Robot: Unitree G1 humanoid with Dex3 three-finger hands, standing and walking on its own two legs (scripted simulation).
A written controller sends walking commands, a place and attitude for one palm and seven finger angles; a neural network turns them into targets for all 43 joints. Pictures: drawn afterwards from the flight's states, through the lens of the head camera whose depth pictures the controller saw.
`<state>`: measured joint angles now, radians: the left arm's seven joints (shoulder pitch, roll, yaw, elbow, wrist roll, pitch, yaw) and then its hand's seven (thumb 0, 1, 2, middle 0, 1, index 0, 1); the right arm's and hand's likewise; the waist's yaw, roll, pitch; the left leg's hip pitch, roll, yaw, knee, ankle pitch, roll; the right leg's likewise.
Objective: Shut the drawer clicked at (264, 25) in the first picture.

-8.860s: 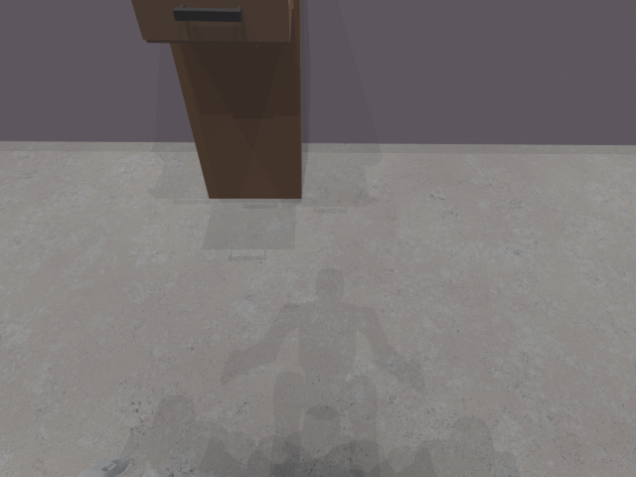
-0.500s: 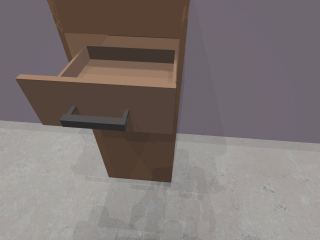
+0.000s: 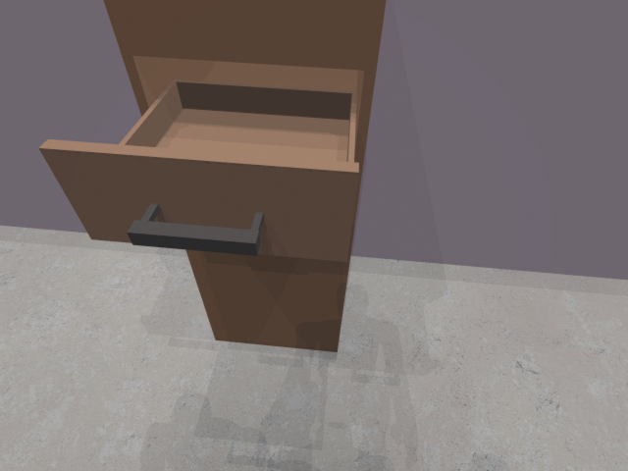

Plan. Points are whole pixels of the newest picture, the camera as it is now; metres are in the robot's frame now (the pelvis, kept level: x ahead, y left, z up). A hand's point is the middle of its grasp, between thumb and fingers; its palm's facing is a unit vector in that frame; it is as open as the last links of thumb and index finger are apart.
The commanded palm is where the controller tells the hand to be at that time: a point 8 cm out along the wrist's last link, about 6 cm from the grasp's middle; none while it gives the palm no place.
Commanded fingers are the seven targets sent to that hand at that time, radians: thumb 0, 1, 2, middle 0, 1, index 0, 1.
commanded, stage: shuffle to correct the standing spot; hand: left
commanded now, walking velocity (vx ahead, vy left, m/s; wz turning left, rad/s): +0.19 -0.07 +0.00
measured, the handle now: (200, 226) +0.37 +0.18 +0.13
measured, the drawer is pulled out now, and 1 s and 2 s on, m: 0.28 0.28 0.28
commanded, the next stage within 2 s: come to a stop and stand still in 0.16 s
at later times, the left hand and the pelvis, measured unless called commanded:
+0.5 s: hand out of the picture +0.01 +0.12 -0.18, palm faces +0.10 -0.99 -0.11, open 7.4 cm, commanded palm none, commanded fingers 0.00 0.90 0.90 -0.20 -0.30 -0.20 -0.30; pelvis +0.07 -0.01 +0.00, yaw +0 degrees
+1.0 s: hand out of the picture +0.04 +0.16 -0.17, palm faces +0.02 -0.97 -0.25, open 7.4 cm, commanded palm none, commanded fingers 0.00 0.90 0.90 -0.20 -0.30 -0.20 -0.30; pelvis -0.01 -0.03 -0.01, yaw +0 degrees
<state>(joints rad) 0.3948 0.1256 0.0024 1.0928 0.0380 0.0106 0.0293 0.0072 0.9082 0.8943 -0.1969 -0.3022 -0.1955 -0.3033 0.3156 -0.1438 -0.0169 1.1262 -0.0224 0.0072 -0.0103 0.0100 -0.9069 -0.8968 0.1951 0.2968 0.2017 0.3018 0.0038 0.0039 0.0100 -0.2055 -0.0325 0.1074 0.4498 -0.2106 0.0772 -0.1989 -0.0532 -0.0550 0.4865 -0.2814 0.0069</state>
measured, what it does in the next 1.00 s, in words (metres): stands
